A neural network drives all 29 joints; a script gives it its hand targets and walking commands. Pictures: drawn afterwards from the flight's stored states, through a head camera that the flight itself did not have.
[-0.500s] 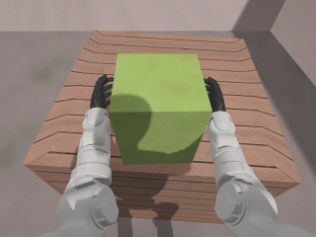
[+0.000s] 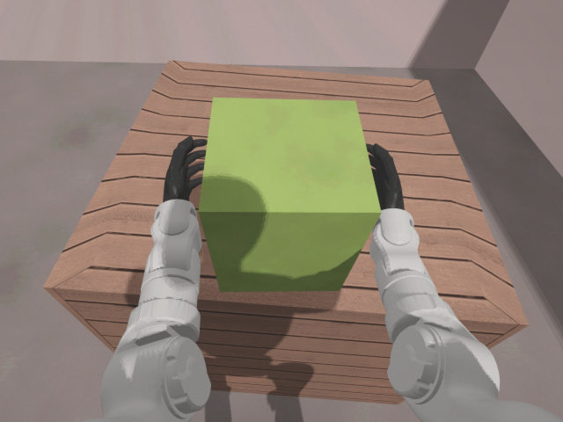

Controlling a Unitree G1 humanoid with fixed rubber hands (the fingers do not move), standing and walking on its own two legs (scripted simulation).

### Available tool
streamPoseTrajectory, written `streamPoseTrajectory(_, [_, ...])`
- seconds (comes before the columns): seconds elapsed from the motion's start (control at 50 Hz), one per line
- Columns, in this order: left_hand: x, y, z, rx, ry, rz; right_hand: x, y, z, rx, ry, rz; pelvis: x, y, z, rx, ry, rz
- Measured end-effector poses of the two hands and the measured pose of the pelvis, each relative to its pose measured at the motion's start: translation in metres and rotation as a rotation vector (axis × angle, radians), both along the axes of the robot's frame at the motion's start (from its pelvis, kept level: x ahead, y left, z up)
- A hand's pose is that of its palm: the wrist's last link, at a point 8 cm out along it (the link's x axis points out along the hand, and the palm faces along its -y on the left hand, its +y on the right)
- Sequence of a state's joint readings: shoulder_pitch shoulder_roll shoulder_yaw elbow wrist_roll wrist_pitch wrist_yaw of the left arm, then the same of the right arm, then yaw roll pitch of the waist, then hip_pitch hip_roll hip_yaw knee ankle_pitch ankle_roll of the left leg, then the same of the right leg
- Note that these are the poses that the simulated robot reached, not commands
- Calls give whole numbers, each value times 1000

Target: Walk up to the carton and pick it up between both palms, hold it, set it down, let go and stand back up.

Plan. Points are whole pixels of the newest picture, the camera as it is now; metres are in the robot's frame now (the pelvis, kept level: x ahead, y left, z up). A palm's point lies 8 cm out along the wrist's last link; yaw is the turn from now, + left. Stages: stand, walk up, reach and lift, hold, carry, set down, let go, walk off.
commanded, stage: reach and lift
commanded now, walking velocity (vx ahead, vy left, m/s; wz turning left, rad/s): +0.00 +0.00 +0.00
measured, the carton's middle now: (282, 203) +0.44 +0.03 +0.06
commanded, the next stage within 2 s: none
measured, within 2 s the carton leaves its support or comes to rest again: neither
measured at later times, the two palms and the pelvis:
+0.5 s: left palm (184, 193) +0.40 +0.17 +0.12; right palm (396, 209) +0.40 -0.13 +0.11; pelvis -0.02 -0.01 +0.00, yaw +0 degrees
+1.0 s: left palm (169, 174) +0.37 +0.17 +0.18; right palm (415, 194) +0.37 -0.13 +0.17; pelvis -0.03 +0.00 +0.00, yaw +1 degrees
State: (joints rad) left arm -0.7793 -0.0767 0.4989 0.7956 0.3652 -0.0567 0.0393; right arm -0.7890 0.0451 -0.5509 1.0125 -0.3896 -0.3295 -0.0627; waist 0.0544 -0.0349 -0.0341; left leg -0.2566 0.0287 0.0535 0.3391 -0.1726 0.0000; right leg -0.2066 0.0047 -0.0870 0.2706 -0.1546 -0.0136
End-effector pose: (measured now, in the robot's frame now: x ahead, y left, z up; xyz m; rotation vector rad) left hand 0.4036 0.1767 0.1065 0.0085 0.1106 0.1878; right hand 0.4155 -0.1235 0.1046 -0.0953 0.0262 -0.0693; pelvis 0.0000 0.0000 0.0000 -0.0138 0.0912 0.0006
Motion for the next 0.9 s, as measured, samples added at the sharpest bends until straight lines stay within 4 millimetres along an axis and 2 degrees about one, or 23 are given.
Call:
streamPoseTrajectory(0.26, [-13, -10, 1, -9, 11, -18, -20, -10, -2, 25, 15, -23, -21, -6, 1, 7, 13, -6])
streamPoseTrajectory(0.48, [-8, -11, 10, -2, 37, -33, -20, -11, 0, 55, 46, -40, -20, -7, 0, 10, 11, -8])
streamPoseTrajectory(0.74, [-14, -3, 25, -4, 26, -18, -19, -4, 28, 36, 33, -18, -9, -6, 1, 1, -74, 14])
streamPoseTrajectory(0.9, [-26, -5, 54, 29, 28, -33, -35, -5, 51, 88, 36, -32, -20, -4, 0, -6, -145, 23])
